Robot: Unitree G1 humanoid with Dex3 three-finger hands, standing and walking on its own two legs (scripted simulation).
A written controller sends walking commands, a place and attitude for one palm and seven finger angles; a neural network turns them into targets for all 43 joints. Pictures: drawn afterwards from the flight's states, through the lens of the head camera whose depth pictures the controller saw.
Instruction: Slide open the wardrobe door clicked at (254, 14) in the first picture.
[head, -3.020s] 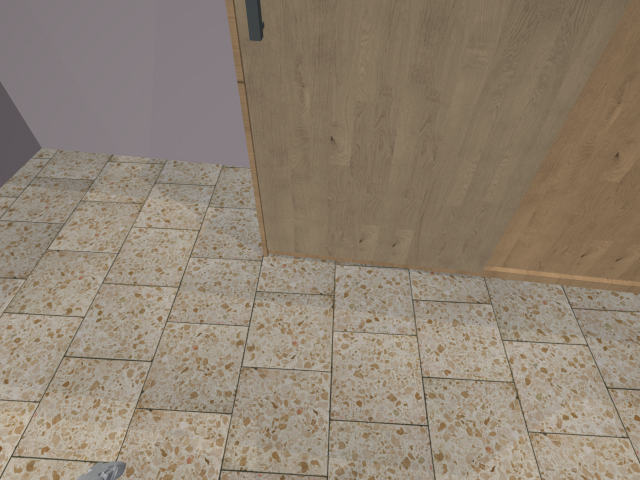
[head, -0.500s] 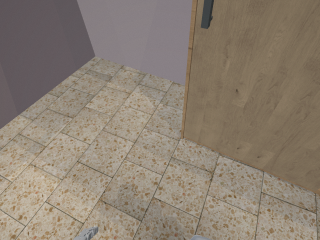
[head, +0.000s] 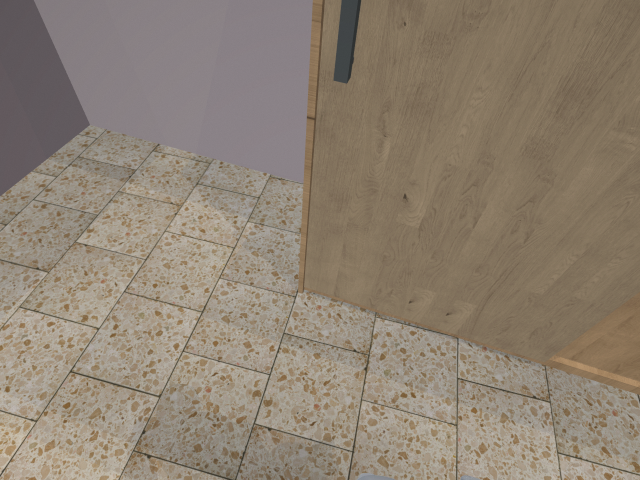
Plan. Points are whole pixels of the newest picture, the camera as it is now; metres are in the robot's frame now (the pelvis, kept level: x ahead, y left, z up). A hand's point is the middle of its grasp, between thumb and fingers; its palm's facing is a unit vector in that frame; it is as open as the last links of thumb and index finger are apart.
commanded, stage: turn to face it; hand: left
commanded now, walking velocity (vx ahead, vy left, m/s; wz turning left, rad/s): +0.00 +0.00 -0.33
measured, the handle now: out of the picture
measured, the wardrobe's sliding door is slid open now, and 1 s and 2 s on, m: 0.00 0.00 0.00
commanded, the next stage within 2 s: take the last steps up to it in 0.16 s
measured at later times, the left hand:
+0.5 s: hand out of the picture +0.13 +0.13 -0.15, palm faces -0.12 -0.97 -0.21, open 7.3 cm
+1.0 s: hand (228, 414) +0.23 +0.16 -0.17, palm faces -0.13 -0.97 -0.18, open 7.3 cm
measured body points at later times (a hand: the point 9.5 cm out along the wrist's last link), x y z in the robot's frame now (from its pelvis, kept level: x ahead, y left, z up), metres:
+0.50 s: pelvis +0.03 -0.04 +0.00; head +0.03 -0.06 +0.45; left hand +0.14 +0.18 -0.14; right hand -0.02 -0.29 -0.16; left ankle +0.05 +0.09 -0.69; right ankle -0.01 -0.14 -0.74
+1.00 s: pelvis +0.16 -0.01 +0.01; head +0.17 -0.01 +0.45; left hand +0.23 +0.21 -0.15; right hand +0.07 -0.19 -0.15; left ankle +0.12 +0.08 -0.74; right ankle +0.20 -0.15 -0.69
